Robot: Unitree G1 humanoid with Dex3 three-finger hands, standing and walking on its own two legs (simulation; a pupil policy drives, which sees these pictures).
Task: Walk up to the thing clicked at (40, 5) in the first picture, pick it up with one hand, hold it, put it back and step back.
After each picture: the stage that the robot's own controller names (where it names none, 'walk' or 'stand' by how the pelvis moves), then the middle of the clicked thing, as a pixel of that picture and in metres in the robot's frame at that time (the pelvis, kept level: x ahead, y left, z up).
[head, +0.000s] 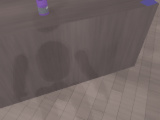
stand; (42, 5) +1.01 +0.26 -0.01
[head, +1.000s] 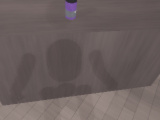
walk; (70, 8) +0.93 +0.06 +0.00
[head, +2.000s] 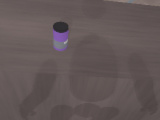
sink last; (60, 36) +0.61 +0.12 +0.01
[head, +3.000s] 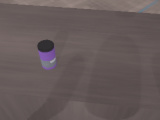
stand; (47, 55) +0.52 +0.17 +0.00
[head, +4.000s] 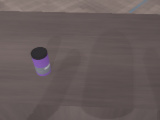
stand; (41, 61) +0.51 +0.19 -0.02
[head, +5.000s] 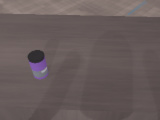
stand; (38, 65) +0.50 +0.20 -0.02
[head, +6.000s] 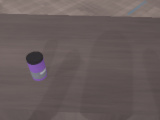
stand; (37, 66) +0.49 +0.20 -0.02
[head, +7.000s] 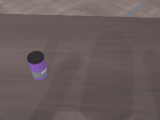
stand; (38, 66) +0.49 +0.20 -0.02
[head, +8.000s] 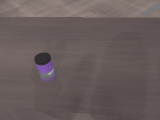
rise first; (45, 67) +0.49 +0.21 -0.01
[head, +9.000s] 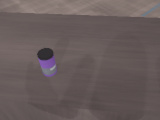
go down; (47, 62) +0.50 +0.20 -0.01
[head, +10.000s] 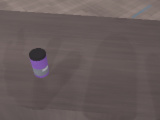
go down; (39, 63) +0.50 +0.19 -0.01
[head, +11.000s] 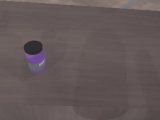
go down; (35, 57) +0.50 +0.18 +0.01
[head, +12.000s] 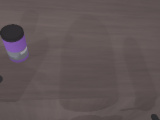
close in; (15, 44) +0.49 +0.19 +0.04
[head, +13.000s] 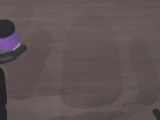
close; (7, 40) +0.50 +0.20 +0.06
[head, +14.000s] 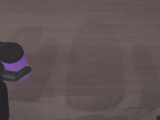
lift; (16, 63) +0.42 +0.19 +0.05
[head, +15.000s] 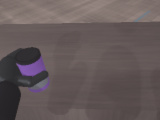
lift; (33, 70) +0.33 +0.15 +0.17
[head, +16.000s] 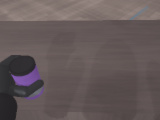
hold; (27, 78) +0.32 +0.17 +0.15
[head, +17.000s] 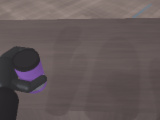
hold; (31, 72) +0.32 +0.15 +0.17
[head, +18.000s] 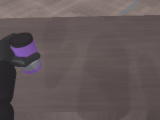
crouch; (26, 53) +0.42 +0.17 +0.15
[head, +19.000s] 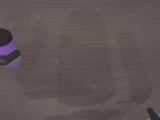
lower; (6, 50) +0.48 +0.19 +0.04
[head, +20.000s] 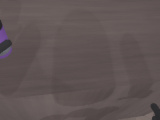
lower; out of the picture +0.50 +0.21 +0.07
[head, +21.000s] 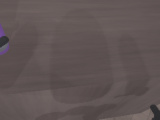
lower; out of the picture +0.51 +0.21 +0.07
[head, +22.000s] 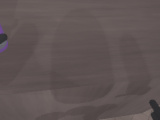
lower; out of the picture +0.51 +0.21 +0.07
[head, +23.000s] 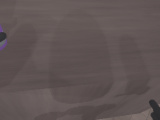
loosen; out of the picture +0.51 +0.21 +0.08
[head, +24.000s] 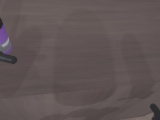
withdraw; out of the picture +0.50 +0.21 +0.07
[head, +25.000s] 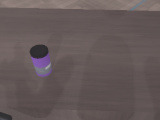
sink last; (41, 61) +0.48 +0.18 +0.03
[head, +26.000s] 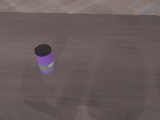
stand; (45, 59) +0.51 +0.20 +0.02
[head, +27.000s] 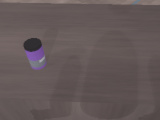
stand; (35, 54) +0.51 +0.20 +0.03
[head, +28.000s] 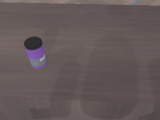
stand; (36, 53) +0.51 +0.20 +0.04
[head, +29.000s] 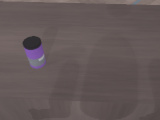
stand; (35, 52) +0.51 +0.20 +0.04
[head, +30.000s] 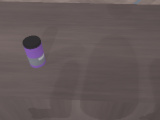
stand; (34, 52) +0.51 +0.20 +0.04
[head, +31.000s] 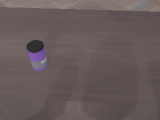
stand; (37, 55) +0.51 +0.20 +0.03
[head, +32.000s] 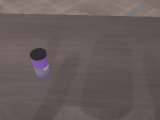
walk; (40, 62) +0.51 +0.19 -0.02
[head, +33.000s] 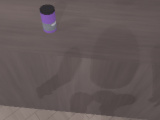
walk; (48, 19) +0.70 +0.16 +0.00
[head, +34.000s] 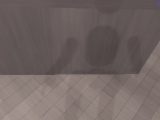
walk; out of the picture +1.02 +0.27 +0.01
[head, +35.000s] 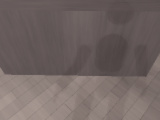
stand; out of the picture +1.11 +0.21 +0.00
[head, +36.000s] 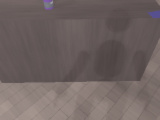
stand; out of the picture +1.13 +0.24 -0.02
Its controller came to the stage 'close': yes
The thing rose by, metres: 0.21
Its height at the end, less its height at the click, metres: +0.00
